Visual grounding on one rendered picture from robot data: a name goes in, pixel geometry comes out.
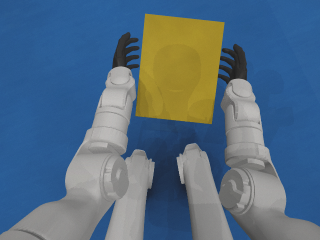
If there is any carton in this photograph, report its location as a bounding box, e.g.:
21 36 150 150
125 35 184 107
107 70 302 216
135 13 225 124

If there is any robot right shin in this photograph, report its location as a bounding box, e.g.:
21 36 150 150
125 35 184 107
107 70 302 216
183 143 211 169

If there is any robot right hand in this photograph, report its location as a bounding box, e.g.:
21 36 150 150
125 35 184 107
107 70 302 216
218 44 247 84

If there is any left robot forearm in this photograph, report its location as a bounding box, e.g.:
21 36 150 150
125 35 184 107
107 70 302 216
65 66 136 187

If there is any robot left upper arm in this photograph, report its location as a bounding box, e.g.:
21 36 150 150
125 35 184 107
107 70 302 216
0 153 129 240

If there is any robot right upper arm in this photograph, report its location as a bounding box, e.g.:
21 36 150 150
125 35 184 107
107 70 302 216
218 167 320 240

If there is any right robot forearm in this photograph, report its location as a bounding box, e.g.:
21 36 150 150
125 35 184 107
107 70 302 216
220 78 281 182

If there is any robot left hand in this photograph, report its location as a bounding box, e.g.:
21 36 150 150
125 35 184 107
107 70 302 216
112 32 140 70

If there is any robot right thigh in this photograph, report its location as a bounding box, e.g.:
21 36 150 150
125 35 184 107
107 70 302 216
176 148 234 240

